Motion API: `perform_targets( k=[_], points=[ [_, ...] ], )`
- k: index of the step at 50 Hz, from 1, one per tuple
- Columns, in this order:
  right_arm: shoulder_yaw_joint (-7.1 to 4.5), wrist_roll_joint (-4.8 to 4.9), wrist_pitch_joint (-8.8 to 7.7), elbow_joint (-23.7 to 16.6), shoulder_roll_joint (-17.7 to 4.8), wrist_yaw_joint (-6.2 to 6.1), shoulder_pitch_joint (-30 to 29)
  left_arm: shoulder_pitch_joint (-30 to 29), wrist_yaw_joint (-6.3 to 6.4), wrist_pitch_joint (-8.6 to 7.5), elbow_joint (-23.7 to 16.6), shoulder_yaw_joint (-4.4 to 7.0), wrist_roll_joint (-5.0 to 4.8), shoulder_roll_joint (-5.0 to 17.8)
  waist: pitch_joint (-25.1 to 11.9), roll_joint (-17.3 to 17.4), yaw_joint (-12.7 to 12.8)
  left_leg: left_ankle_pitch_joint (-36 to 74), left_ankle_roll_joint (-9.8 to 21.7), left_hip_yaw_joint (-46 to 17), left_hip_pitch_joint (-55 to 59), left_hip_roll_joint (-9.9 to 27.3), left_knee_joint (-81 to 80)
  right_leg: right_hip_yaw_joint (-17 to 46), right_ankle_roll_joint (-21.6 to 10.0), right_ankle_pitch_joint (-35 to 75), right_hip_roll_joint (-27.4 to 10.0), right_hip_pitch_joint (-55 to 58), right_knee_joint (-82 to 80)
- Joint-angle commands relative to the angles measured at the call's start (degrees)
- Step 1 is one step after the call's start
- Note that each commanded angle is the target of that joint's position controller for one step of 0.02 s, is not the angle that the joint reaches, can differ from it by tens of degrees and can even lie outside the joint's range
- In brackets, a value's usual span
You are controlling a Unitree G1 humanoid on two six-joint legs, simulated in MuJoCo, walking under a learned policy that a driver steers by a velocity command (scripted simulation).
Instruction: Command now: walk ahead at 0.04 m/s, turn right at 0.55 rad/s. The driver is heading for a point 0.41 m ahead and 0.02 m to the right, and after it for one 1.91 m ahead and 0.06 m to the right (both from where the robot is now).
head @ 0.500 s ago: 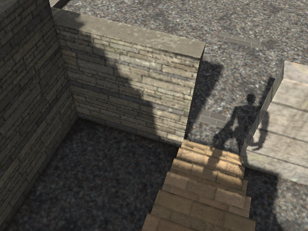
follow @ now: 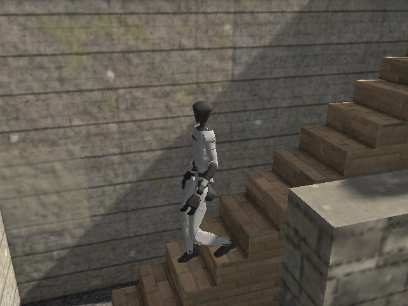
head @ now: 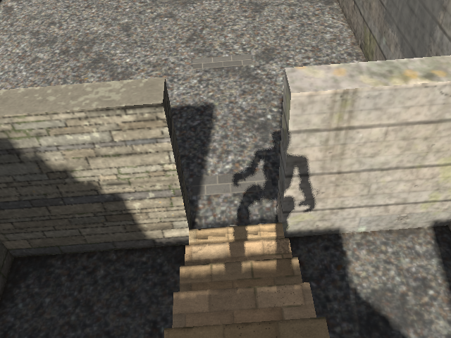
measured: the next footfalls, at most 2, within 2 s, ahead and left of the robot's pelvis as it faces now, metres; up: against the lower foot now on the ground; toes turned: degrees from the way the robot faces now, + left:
left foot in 0.66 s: +0.14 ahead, +0.13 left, +0.00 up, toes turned -25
right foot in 1.16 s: +0.22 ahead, -0.16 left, +0.01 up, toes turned -15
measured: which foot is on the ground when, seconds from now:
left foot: up 0.00-0.64, down 0.66-1.00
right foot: down 0.00-0.70, up 0.72-1.00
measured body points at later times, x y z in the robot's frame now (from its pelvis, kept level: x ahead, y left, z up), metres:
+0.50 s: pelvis +0.03 +0.02 -0.04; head +0.03 -0.06 +0.40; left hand +0.17 +0.23 -0.14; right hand +0.18 -0.23 -0.15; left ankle +0.14 +0.14 -0.58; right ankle +0.07 -0.08 -0.77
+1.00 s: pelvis +0.17 +0.04 -0.02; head +0.15 +0.09 +0.43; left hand +0.41 +0.19 -0.13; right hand +0.04 -0.16 -0.14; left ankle +0.10 +0.15 -0.77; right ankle +0.17 -0.16 -0.71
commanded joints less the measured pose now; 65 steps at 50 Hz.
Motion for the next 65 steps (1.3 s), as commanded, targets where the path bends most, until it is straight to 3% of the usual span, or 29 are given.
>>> perform_targets(
  k=[1, 2, 3, 4, 6, 7, 11, 13, 16, 20, 25, 28, 31, 34, 35, 36, 37, 39, 42, 45, 51, 56, 58, 59, 60, 62, 63, 64, 65],
  points=[
    [0.08, 0.56, -1.06, -7.11, 0.25, 0.94, 4.22, 24.69, -1.16, -2.41, 6.43, 3.59, 1.39, 18.90, -17.73, -25.70, 5.27, -9.59, -3.69, -6.91, -44.88, -10.90, 50.61, 20.51, -14.33, 75.00, -15.58, 48.66, 20.62],
    [0.65, 1.28, -2.62, -11.36, -1.56, 2.01, -1.04, 21.74, -1.35, -1.75, 5.38, 3.54, 0.86, 18.80, -23.09, -13.59, 6.39, -2.06, -2.90, -11.48, -51.65, -11.47, 49.96, 31.66, -24.99, 49.22, -23.19, 47.99, 16.42],
    [0.75, 1.53, -2.70, -11.63, -2.08, 2.79, -5.49, 18.94, -1.06, -1.41, 5.99, 1.86, 0.90, 15.54, -22.21, -4.29, 5.41, 3.53, -1.78, -15.27, -52.14, -9.58, 42.26, 35.30, -25.18, 19.50, -25.29, 42.40, 11.83],
    [0.31, 1.04, -1.04, -11.15, -2.39, 1.29, -10.08, 11.31, 0.48, -1.40, 3.84, -0.08, 2.70, 11.76, -16.95, 6.19, 4.99, 9.40, -0.71, -17.26, -49.34, -8.38, 40.20, 35.40, -20.84, -1.67, -24.89, 30.86, 8.15],
    [-0.53, 0.39, 2.43, -12.75, -3.32, -1.03, -13.57, 4.55, 2.52, -2.26, 0.73, -2.75, 3.30, 8.54, -9.32, 5.28, 4.27, 18.07, 0.54, -17.29, -44.43, -10.24, 33.59, 35.47, -13.62, -21.50, -21.50, 12.54, 5.42],
    [-1.84, 1.28, 4.02, -12.73, -6.87, -1.66, -11.36, 3.76, 2.68, -2.32, -0.04, -3.63, 3.61, 8.11, -4.46, 5.24, 3.54, 28.48, 1.24, -15.40, -43.22, -12.45, 29.58, 30.95, -7.45, -27.58, -14.89, 4.07, 6.58],
    [-0.08, 2.09, 7.06, -19.89, 1.57, 0.50, -15.07, 8.33, 5.26, -1.93, -1.70, -7.32, 3.57, 4.62, 1.64, -3.24, 4.80, 39.52, -1.48, -12.09, -47.52, -18.32, 33.70, 27.80, -3.67, -38.73, -5.47, -5.94, 7.68],
    [0.08, 1.13, 6.48, -23.91, 2.35, 0.91, -16.77, 11.82, 5.74, -1.50, -2.54, -8.00, 4.54, 2.50, 0.52, -5.47, 5.21, 38.16, -3.54, -11.79, -50.21, -20.08, 35.61, 29.02, -4.69, -33.09, -3.71, -2.45, 9.44],
    [0.08, 1.53, 5.45, -25.15, 0.53, 1.90, -14.36, 12.53, 6.15, -0.06, -4.47, -7.20, 3.81, 4.42, -1.66, -6.48, 5.59, 38.21, -4.84, -11.21, -50.36, -20.72, 35.60, 27.72, -4.06, -26.35, -3.43, 4.33, 11.33],
    [-0.17, 1.20, 4.67, -26.95, 0.21, 2.29, -14.07, 14.29, 6.06, 1.59, -5.79, -7.69, 3.07, 1.28, -1.60, -6.02, 6.57, 37.38, -5.12, -11.68, -46.84, -20.53, 30.85, 28.07, -7.37, -27.92, -2.93, 7.38, 10.47],
    [0.53, 0.23, 2.45, -28.56, 1.46, 4.39, -15.59, 10.56, 8.04, 2.58, -7.13, -6.04, 3.10, 1.20, -3.34, -6.99, 6.07, 43.23, -1.43, -11.01, -28.11, -16.25, -9.71, 28.29, -8.05, -29.90, -1.37, 7.98, 7.49],
    [-0.75, 0.44, 1.51, -22.59, -0.66, 5.43, -7.01, 6.91, 5.73, 0.99, -7.50, -4.96, 3.03, 1.92, -3.32, -6.58, 2.87, 45.25, 0.90, -9.09, -1.59, -14.18, -18.16, 27.63, -11.78, -29.90, -2.60, -6.80, 2.61],
    [-1.19, 0.01, 1.30, -21.16, -2.05, 4.26, -3.67, 5.78, 3.78, -0.25, -7.92, -4.59, 1.56, -0.62, 6.06, -11.81, 3.16, 24.31, 4.41, -10.64, 4.14, -13.02, -51.59, 30.55, -13.03, -49.74, 0.92, -4.59, -0.68],
    [1.21, -1.24, -1.79, -14.09, 1.66, 6.32, 7.69, 9.52, 2.13, -1.33, -5.75, -5.78, 1.99, -5.01, 0.57, -0.45, 3.58, 33.13, 5.51, -19.05, 22.75, -4.25, -60.80, 25.45, -8.15, -45.51, 5.92, -9.16, 16.75],
    [0.41, -2.59, -2.71, -10.17, -1.50, 6.92, 16.39, 9.90, 2.20, -1.56, -5.91, -4.98, -1.44, -5.91, 2.63, 8.10, 3.91, 11.82, 11.09, -40.09, 24.77, 3.24, -72.85, 22.28, -5.48, -45.99, 9.20, -19.53, 15.55],
    [0.51, -2.83, -3.79, -7.70, -0.89, 6.88, 16.58, 4.24, 2.60, -1.96, -5.15, -3.78, -3.36, -1.75, 12.01, 9.40, 2.44, -4.89, 13.15, -50.46, 20.80, 5.61, -80.69, 20.54, -3.69, -42.66, 7.82, -26.16, 14.83],
    [0.95, -2.68, -4.22, -8.30, -0.87, 6.30, 12.82, -2.00, 2.84, -2.71, -6.40, -3.71, -3.40, 0.11, 15.90, 9.69, 2.17, -4.88, 13.60, -49.54, 18.99, 5.36, -81.01, 17.96, -2.91, -38.39, 5.81, -26.88, 13.64],
    [0.21, -1.89, -4.12, -9.95, -4.14, 4.80, 9.10, -7.80, 2.59, -3.77, -7.49, -3.94, -1.91, -0.15, 14.52, 11.15, 1.17, 3.92, 12.03, -46.04, 17.82, 3.44, -80.64, 13.03, -1.99, -33.89, 5.35, -22.82, 14.06],
    [0.44, -1.38, -4.02, -9.08, -5.43, 3.97, 10.12, -3.98, 1.31, -5.18, -3.36, -4.04, -0.50, -2.28, 7.06, 12.69, 2.78, 19.62, 10.56, -36.77, 12.10, 0.12, -80.36, 6.89, 0.20, -21.80, 8.14, -9.56, 21.17],
    [2.71, -0.38, -4.60, -10.37, -2.48, 3.54, 7.91, -3.13, 1.69, -5.39, -2.65, -5.23, 0.87, -4.40, 6.32, 11.28, 4.92, 28.56, 11.00, -30.71, 6.01, -1.06, -80.31, 4.36, 3.09, -17.55, 7.27, -4.72, 27.00],
    [3.44, 0.61, -3.59, -4.09, -1.60, 4.23, 19.07, -8.48, 2.19, -6.53, -3.61, -5.70, 0.16, -2.63, 1.87, 14.90, -0.77, 75.64, 10.63, -24.36, 26.80, -0.95, -65.96, 1.27, 3.07, -20.52, 5.86, -14.63, 27.08],
    [3.19, 1.18, -1.79, 0.36, -2.83, 4.23, 14.77, -4.26, 0.88, -6.68, 1.09, -6.66, 0.62, -4.88, 2.17, 11.65, 0.63, 92.37, 11.69, -21.72, 19.43, -1.63, -57.62, -0.42, 2.96, -23.62, 3.97, -3.54, 20.46],
    [2.47, 1.72, -3.36, 2.62, -4.96, 4.47, 13.29, 0.15, 1.45, -6.39, 3.46, -6.14, 0.52, -2.75, 4.76, 8.60, 3.05, 96.01, 8.99, -21.24, 13.56, -4.35, -53.81, 2.15, 1.31, -4.55, 3.46, 5.92, 6.78],
    [2.17, 1.13, -4.05, 4.29, -4.52, 5.35, 17.52, 2.05, 2.08, -6.02, 4.41, -4.68, -1.07, 2.79, 3.91, 2.98, 0.79, 93.76, 5.76, -21.96, 10.36, -6.14, -52.43, 3.19, -1.66, 8.31, 3.03, 12.03, 9.98],
    [2.87, 0.20, -4.19, 4.82, -1.69, 5.63, 17.80, 2.67, 2.36, -5.86, 4.95, -3.83, -1.76, 4.10, -2.06, -3.96, 2.04, 94.26, 2.07, -20.85, 5.57, -8.08, -48.71, 2.32, -5.30, 16.47, 2.23, 22.29, 15.26],
    [0.64, 4.11, -5.35, 3.19, -8.55, 4.08, 6.92, 13.25, 1.50, -5.71, 8.96, -4.98, 1.55, -1.65, 0.17, 3.43, 10.33, 78.72, -0.14, -19.87, -5.16, -11.00, -35.70, 5.21, -7.97, 20.52, -1.02, 28.77, 7.62],
    [0.83, 4.96, -5.10, 2.29, -4.81, 3.33, 4.32, 19.99, 1.25, -6.07, 11.93, -4.86, 1.35, -0.44, 1.23, -7.34, 12.30, 31.99, -1.80, -17.39, -11.09, -16.34, -17.21, 9.83, -14.27, 34.34, -8.19, 29.73, 4.22],
    [0.89, 5.08, -3.71, 1.41, -2.64, 3.01, 4.91, 13.56, 1.27, -6.88, 10.48, -6.70, 0.23, -4.40, 3.78, -4.88, 7.67, 18.37, -0.59, -19.62, -10.77, -11.15, -26.53, 11.64, -15.89, 27.22, -11.89, 22.17, 2.83],
    [1.58, 5.12, -2.98, -0.97, -0.87, 3.19, 1.33, 7.88, 1.19, -7.01, 9.44, -6.56, -0.04, -3.89, 7.77, -2.70, 5.06, 14.52, 1.23, -17.29, -7.59, -9.92, -36.45, 9.03, -13.23, 22.19, -10.06, 15.70, 0.57]
  ],
)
